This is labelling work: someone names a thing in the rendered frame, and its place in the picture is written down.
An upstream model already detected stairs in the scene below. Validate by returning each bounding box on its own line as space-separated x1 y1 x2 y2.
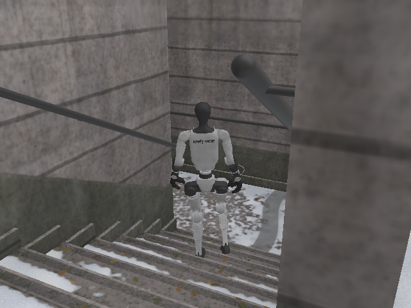
0 228 281 308

